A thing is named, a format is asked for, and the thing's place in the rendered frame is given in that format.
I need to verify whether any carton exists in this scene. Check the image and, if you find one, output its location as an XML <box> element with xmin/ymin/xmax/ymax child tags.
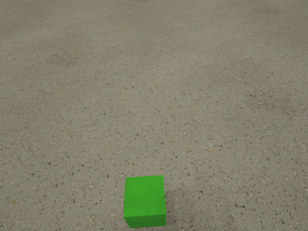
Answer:
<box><xmin>123</xmin><ymin>175</ymin><xmax>167</xmax><ymax>228</ymax></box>

